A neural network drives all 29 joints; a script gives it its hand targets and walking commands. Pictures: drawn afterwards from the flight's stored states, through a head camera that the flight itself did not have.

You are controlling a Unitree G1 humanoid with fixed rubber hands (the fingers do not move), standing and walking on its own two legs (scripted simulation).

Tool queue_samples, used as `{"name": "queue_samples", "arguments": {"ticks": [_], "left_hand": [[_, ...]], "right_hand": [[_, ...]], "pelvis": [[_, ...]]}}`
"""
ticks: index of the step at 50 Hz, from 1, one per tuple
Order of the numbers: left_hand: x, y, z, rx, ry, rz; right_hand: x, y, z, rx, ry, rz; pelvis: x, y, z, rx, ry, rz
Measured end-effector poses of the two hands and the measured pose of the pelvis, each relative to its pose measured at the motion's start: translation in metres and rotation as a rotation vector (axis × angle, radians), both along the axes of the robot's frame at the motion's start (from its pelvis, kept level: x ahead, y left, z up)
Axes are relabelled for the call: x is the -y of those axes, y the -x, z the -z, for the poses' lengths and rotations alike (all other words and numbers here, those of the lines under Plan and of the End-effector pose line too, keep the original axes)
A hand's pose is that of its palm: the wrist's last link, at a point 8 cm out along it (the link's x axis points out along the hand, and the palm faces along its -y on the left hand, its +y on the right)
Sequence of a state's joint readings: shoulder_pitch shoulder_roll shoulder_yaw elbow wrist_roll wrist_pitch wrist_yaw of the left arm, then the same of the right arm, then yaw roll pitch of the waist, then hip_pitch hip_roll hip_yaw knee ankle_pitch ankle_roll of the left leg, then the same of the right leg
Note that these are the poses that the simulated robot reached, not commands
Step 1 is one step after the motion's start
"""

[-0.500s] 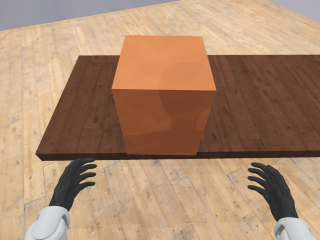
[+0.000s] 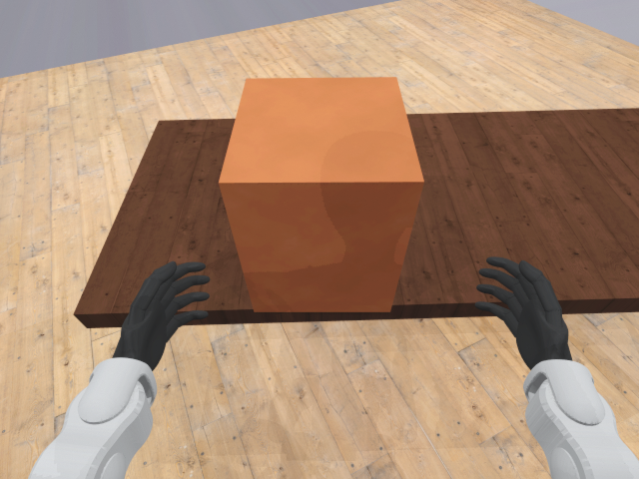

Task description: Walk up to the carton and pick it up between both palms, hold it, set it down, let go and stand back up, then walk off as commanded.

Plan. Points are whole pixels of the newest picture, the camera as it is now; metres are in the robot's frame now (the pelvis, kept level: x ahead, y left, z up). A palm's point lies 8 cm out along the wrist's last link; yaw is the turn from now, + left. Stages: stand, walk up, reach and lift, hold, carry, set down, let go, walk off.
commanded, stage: reach and lift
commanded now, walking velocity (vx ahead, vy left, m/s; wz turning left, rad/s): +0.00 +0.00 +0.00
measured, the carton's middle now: (321, 200) +0.46 +0.02 +0.10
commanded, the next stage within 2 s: none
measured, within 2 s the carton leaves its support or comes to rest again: neither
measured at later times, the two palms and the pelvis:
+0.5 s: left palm (157, 258) +0.31 +0.18 +0.16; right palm (542, 252) +0.33 -0.22 +0.15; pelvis +0.00 +0.00 +0.00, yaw +0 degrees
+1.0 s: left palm (158, 176) +0.38 +0.19 +0.21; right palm (544, 163) +0.40 -0.22 +0.21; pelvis +0.00 +0.00 +0.00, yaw +0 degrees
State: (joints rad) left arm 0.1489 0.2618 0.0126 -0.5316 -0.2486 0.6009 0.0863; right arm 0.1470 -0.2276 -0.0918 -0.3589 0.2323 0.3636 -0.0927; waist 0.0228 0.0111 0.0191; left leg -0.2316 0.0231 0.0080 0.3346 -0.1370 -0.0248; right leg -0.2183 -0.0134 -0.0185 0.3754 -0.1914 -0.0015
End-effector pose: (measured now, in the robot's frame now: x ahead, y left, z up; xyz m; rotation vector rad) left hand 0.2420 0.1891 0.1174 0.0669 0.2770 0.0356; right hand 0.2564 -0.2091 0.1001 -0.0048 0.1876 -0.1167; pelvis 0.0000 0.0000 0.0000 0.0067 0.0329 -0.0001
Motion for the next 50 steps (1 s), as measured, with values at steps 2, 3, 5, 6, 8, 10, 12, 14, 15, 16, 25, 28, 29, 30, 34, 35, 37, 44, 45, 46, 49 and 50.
{"name": "queue_samples", "arguments": {"ticks": [2,3,5,6,8,10,12,14,15,16,25,28,29,30,34,35,37,44,45,46,49,50], "left_hand": [[0.002,-0.009,-0.002,-0.006,0.000,0.009],[0.004,-0.013,-0.002,-0.013,-0.001,0.013],[0.006,-0.021,-0.003,-0.025,0.002,0.018],[0.007,-0.025,-0.004,-0.028,0.004,0.021],[0.008,-0.031,-0.006,-0.028,0.009,0.020],[0.007,-0.035,-0.008,-0.031,0.007,0.009],[0.005,-0.039,-0.011,-0.031,-0.003,-0.002],[0.003,-0.042,-0.015,-0.023,-0.008,-0.012],[0.002,-0.043,-0.017,-0.016,-0.008,-0.015],[0.002,-0.044,-0.020,-0.007,-0.008,-0.016],[0.008,-0.067,-0.047,0.054,-0.020,0.010],[0.008,-0.077,-0.050,0.038,-0.027,0.012],[0.008,-0.080,-0.050,0.032,-0.028,0.012],[0.008,-0.083,-0.051,0.028,-0.030,0.012],[0.009,-0.092,-0.058,0.030,-0.036,0.013],[0.009,-0.094,-0.061,0.038,-0.039,0.012],[0.009,-0.100,-0.067,0.050,-0.044,0.010],[0.006,-0.125,-0.086,0.046,-0.052,-0.006],[0.006,-0.128,-0.088,0.046,-0.052,-0.007],[0.006,-0.130,-0.090,0.044,-0.052,-0.009],[0.003,-0.139,-0.092,0.024,-0.053,-0.019],[0.003,-0.141,-0.093,0.019,-0.053,-0.022]], "right_hand": [[0.000,-0.009,-0.002,0.001,-0.004,0.005],[0.000,-0.014,-0.004,0.002,-0.005,0.009],[0.001,-0.023,-0.007,0.008,-0.006,0.017],[0.002,-0.026,-0.010,0.013,-0.005,0.021],[0.004,-0.032,-0.016,0.027,-0.001,0.027],[0.006,-0.037,-0.022,0.041,0.003,0.031],[0.007,-0.042,-0.026,0.050,0.003,0.032],[0.008,-0.045,-0.031,0.058,0.001,0.033],[0.008,-0.047,-0.033,0.064,-0.002,0.030],[0.008,-0.049,-0.035,0.069,-0.005,0.027],[0.008,-0.075,-0.052,0.075,-0.023,0.014],[0.010,-0.084,-0.057,0.071,-0.022,0.019],[0.011,-0.087,-0.059,0.071,-0.019,0.021],[0.012,-0.090,-0.062,0.072,-0.016,0.022],[0.015,-0.101,-0.073,0.084,-0.021,0.022],[0.015,-0.104,-0.076,0.089,-0.025,0.018],[0.016,-0.110,-0.083,0.096,-0.029,0.012],[0.012,-0.134,-0.101,0.081,-0.043,-0.007],[0.012,-0.136,-0.102,0.078,-0.047,-0.010],[0.011,-0.139,-0.104,0.077,-0.049,-0.011],[0.011,-0.146,-0.109,0.068,-0.054,-0.010],[0.011,-0.148,-0.111,0.065,-0.059,-0.011]], "pelvis": [[0.000,-0.001,0.000,-0.001,-0.001,0.000],[0.001,-0.002,0.000,-0.002,-0.001,0.000],[0.001,-0.003,0.000,-0.004,-0.001,0.000],[0.001,-0.004,0.000,-0.005,-0.002,0.000],[0.002,-0.005,0.000,-0.007,-0.002,0.000],[0.002,-0.006,0.000,-0.008,-0.003,0.000],[0.002,-0.006,0.000,-0.008,-0.003,0.000],[0.002,-0.006,0.000,-0.008,-0.003,0.000],[0.002,-0.006,0.000,-0.008,-0.003,0.000],[0.002,-0.006,0.000,-0.008,-0.003,0.000],[0.002,-0.001,0.000,-0.001,-0.002,0.000],[0.002,0.000,0.000,0.000,-0.002,0.000],[0.001,0.000,0.000,0.000,-0.002,0.000],[0.001,0.000,0.000,0.000,-0.002,0.000],[0.001,0.000,0.000,0.000,-0.002,0.000],[0.002,0.000,0.000,0.000,-0.002,0.000],[0.002,0.000,0.000,0.000,-0.002,0.000],[0.002,0.000,0.000,0.000,-0.002,0.000],[0.002,0.000,0.000,0.000,-0.002,0.000],[0.002,0.000,0.000,0.000,-0.002,0.000],[0.002,0.000,0.000,0.000,-0.002,0.000],[0.002,0.000,0.000,0.000,-0.002,0.000]]}}
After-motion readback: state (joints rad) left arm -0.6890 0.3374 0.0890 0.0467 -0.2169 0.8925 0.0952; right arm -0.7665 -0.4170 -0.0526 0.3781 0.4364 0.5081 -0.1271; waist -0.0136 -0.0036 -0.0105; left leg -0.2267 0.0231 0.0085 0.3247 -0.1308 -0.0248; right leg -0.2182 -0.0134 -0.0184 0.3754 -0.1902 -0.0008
